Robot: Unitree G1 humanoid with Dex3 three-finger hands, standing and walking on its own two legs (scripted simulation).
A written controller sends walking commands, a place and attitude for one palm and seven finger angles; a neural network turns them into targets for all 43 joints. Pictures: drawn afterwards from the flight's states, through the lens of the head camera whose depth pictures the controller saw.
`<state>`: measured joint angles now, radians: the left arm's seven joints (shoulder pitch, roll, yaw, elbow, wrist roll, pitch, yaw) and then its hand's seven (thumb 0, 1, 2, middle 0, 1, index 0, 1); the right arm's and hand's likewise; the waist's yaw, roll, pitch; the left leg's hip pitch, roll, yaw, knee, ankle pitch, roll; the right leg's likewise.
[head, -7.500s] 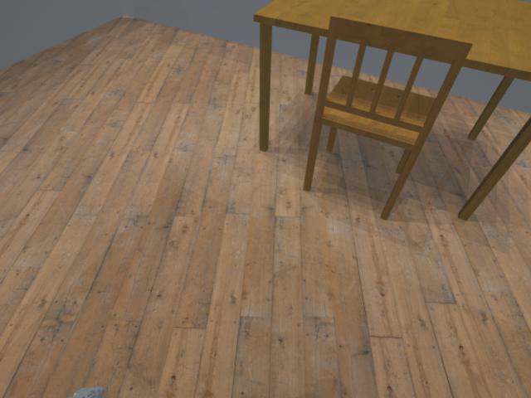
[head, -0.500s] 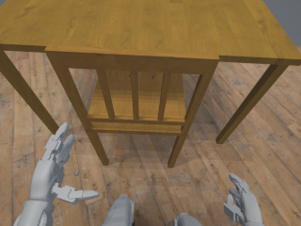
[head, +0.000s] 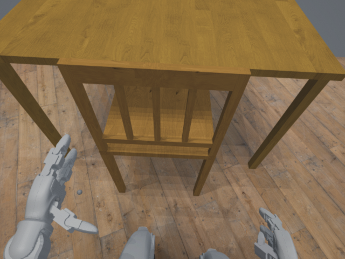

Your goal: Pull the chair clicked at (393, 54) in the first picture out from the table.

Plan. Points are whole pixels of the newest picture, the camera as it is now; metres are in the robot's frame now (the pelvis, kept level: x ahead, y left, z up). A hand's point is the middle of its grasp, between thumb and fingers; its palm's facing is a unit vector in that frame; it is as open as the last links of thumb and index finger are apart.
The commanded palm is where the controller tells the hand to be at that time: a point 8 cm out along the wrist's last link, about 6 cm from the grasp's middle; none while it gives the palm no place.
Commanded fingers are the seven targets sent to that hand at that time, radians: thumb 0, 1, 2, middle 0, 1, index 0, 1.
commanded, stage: raise the hand toward the chair's back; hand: left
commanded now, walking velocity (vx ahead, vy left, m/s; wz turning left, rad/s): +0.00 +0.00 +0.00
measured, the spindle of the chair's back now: (156, 115) +0.50 +0.08 -0.02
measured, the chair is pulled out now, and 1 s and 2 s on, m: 0.00 0.00 0.00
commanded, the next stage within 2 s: aim the fingers beside a spindle in 0.44 s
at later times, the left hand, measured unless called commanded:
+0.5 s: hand (89, 190) +0.25 +0.19 +0.05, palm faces +0.02 -1.00 -0.06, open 16.9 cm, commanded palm +0.23 +0.25 +0.05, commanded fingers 0.00 -0.50 0.30 -0.06 -0.08 -0.06 -0.08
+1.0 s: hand (106, 178) +0.28 +0.17 +0.03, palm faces -0.01 -1.00 -0.06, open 16.9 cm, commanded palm +0.26 +0.23 +0.03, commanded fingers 0.00 -0.50 0.30 -0.06 -0.08 -0.06 -0.08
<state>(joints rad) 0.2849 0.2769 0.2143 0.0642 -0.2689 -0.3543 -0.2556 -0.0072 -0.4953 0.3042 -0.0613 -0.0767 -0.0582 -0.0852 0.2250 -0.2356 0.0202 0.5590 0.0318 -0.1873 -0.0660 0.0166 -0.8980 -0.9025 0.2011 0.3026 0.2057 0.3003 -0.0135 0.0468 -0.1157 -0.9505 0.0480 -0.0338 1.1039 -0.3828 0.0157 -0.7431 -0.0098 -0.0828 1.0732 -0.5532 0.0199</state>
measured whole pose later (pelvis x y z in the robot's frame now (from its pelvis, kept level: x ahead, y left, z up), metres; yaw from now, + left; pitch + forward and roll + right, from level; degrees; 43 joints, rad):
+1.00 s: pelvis +0.01 -0.02 -0.01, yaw -1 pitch +16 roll -2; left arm 0.17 0.24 0.19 0.18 -0.25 -0.40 -0.24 -0.01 -0.50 0.30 -0.06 -0.08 -0.06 -0.08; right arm 0.21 -0.24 0.00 0.57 0.02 -0.18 -0.06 0.02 -0.90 -0.90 0.20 0.30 0.20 0.30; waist -0.02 0.05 -0.13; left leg -1.00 0.06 -0.03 1.13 -0.40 -0.01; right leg -0.82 0.00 -0.07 1.14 -0.59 -0.01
